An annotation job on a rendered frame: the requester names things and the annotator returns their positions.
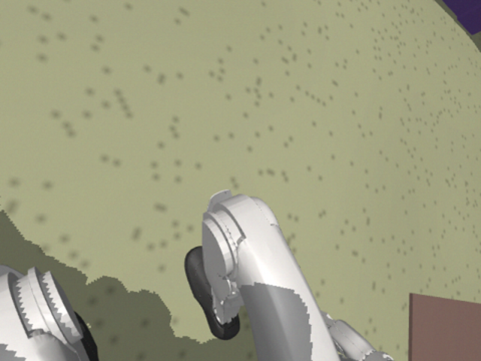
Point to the armchair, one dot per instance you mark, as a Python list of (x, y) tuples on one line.
[(468, 13)]

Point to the right robot foot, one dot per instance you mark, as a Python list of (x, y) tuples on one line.
[(201, 290)]

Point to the right robot hand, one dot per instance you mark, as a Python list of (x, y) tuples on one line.
[(347, 340)]

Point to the left robot foot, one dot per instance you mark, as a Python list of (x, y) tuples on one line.
[(87, 340)]

